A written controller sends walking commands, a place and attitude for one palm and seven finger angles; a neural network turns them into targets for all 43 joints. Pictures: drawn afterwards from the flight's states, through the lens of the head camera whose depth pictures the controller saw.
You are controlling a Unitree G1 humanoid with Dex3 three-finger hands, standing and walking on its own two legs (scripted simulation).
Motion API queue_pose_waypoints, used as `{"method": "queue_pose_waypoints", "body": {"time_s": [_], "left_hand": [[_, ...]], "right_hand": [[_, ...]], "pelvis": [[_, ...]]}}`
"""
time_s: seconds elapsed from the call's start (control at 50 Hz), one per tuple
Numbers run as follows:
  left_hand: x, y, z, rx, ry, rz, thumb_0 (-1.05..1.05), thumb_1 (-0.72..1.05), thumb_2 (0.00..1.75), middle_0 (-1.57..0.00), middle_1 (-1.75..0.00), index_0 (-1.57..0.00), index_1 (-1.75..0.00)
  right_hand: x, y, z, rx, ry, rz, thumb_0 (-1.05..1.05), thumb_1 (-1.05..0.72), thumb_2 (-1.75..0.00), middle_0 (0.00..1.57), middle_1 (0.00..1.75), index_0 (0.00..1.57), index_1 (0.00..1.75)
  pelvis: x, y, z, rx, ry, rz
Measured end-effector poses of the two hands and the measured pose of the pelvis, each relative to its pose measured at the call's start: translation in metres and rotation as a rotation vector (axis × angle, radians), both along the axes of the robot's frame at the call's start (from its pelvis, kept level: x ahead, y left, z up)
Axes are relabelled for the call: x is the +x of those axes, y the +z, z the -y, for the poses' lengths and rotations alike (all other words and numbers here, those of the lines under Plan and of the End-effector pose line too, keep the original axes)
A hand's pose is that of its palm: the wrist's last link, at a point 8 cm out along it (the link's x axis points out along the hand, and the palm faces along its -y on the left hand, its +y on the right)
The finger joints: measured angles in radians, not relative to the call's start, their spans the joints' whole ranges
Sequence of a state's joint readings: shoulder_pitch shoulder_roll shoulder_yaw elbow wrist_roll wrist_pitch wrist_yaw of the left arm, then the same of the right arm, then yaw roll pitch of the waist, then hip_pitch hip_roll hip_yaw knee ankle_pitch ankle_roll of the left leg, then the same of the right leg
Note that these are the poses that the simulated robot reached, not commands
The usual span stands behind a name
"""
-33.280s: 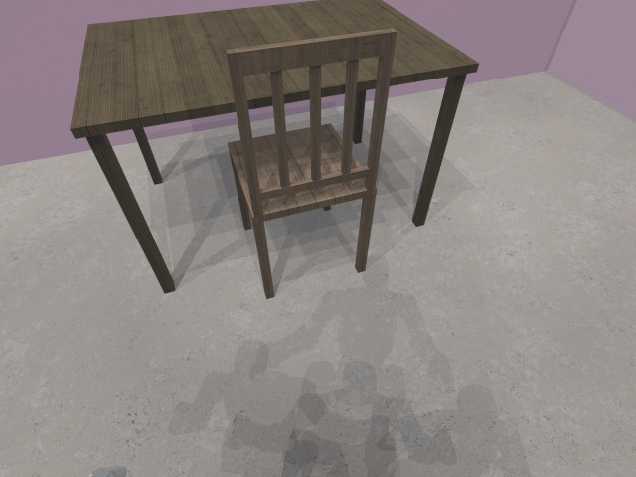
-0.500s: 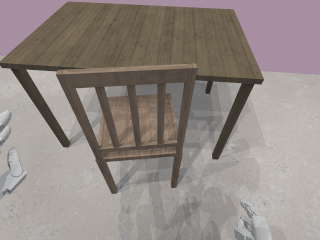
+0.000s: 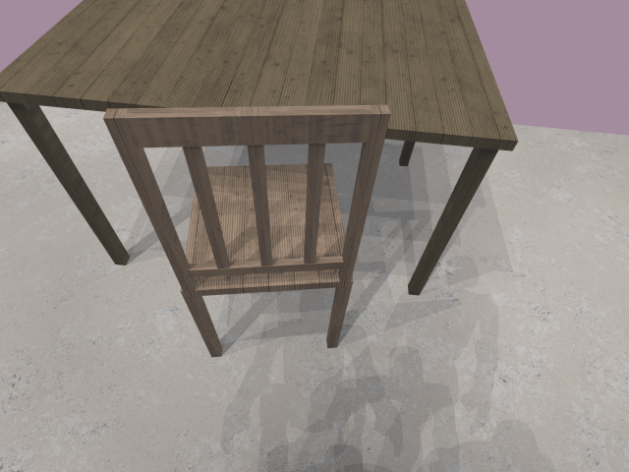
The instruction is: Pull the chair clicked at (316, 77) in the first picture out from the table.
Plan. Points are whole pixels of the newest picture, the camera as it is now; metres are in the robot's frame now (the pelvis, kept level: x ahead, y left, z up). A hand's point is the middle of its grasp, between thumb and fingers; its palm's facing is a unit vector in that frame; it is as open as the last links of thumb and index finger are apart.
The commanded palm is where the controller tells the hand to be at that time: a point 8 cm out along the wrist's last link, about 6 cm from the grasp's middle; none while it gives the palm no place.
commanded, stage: let the arm hang, fingers relaxed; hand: left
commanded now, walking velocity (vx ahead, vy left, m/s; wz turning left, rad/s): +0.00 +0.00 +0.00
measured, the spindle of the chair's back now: (262, 213) +0.56 +0.13 -0.08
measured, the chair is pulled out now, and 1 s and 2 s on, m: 0.12 0.12 0.12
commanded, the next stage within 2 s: look to check the result in 0.66 s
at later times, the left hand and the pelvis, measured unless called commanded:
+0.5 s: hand out of the picture +0.02 +0.18 -0.17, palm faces -0.01 -0.98 -0.21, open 7.3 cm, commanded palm none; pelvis +0.00 +0.00 +0.00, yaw -1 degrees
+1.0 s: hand out of the picture +0.00 +0.16 -0.17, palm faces -0.01 -0.98 -0.20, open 7.4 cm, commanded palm none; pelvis +0.00 -0.01 +0.00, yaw -1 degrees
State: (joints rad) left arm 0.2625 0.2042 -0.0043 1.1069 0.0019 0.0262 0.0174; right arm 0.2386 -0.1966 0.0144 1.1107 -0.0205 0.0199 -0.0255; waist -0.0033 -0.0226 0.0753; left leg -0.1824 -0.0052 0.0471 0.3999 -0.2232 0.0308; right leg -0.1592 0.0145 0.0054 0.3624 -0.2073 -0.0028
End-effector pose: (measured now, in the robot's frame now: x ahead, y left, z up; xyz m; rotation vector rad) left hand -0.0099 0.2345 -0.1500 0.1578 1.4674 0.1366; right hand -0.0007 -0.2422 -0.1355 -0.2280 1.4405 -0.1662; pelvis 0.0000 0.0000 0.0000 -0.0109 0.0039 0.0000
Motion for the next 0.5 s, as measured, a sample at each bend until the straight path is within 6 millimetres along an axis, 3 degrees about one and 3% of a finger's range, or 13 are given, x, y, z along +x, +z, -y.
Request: {"method": "queue_pose_waypoints", "body": {"time_s": [0.08,0.16,0.3,0.5], "left_hand": [[-0.019,0.006,-0.006,0.026,0.006,-0.06,0.0,0.96,0.9,-0.2,-0.3,-0.2,-0.3],[-0.021,0.011,-0.007,0.042,0.005,-0.067,0.0,0.93,0.9,-0.2,-0.3,-0.2,-0.3],[0.0,0.011,0.002,0.033,-0.009,0.003,0.0,0.91,0.9,-0.2,-0.3,-0.19,-0.3],[0.025,0.009,0.01,0.024,-0.026,0.079,0.01,0.93,0.9,-0.2,-0.3,-0.2,-0.3]], "right_hand": [[-0.02,-0.006,-0.013,0.033,-0.029,-0.05,0.0,-0.9,-0.9,0.2,0.3,0.2,0.3],[-0.026,-0.012,-0.025,0.068,-0.046,-0.054,0.0,-0.9,-0.9,0.2,0.3,0.2,0.3],[-0.017,-0.019,-0.038,0.106,-0.053,-0.006,0.0,-0.91,-0.9,0.2,0.3,0.2,0.3],[-0.01,-0.017,-0.028,0.086,-0.067,0.038,0.0,-0.91,-0.9,0.2,0.3,0.2,0.3]], "pelvis": [[-0.001,0.001,-0.002,0.001,-0.002,0.003],[-0.001,0.001,-0.003,0.004,-0.006,0.006],[-0.002,0.001,-0.005,0.009,-0.013,0.012],[0.0,0.001,-0.001,0.013,-0.021,0.018]]}}
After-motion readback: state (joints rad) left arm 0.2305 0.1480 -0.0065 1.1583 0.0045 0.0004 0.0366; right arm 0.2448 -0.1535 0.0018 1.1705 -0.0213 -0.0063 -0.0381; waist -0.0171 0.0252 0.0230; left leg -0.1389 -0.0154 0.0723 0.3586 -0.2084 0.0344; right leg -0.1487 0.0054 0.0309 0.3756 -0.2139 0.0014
